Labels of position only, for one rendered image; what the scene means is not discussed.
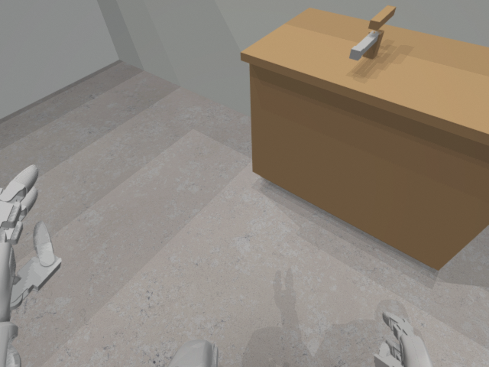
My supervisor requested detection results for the robot left hand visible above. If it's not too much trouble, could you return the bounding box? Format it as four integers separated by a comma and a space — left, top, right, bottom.
0, 164, 61, 322

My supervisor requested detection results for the counter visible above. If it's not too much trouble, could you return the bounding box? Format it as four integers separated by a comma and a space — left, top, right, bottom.
241, 5, 489, 270

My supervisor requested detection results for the tap lever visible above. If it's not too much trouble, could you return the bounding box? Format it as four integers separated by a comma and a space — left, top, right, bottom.
349, 31, 379, 61

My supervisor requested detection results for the robot left thigh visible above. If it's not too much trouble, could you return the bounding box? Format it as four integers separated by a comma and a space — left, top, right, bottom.
167, 339, 219, 367

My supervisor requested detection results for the robot left forearm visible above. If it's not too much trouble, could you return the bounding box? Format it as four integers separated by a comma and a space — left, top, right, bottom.
0, 322, 21, 367

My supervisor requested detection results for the robot right hand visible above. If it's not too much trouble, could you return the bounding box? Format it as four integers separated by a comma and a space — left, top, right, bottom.
374, 311, 433, 367

